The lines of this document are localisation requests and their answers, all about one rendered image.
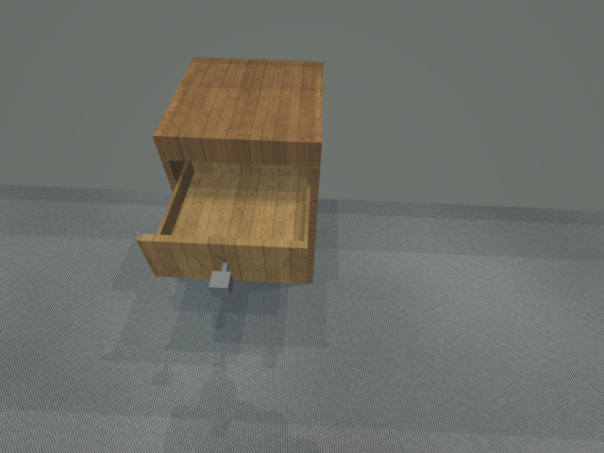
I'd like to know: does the handle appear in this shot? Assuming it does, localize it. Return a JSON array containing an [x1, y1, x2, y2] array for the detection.
[[209, 262, 234, 297]]

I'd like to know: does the cabinet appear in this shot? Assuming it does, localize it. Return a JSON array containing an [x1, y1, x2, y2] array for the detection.
[[153, 57, 324, 283]]

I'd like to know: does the drawer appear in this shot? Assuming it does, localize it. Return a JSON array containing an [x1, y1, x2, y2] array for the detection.
[[136, 161, 311, 283]]

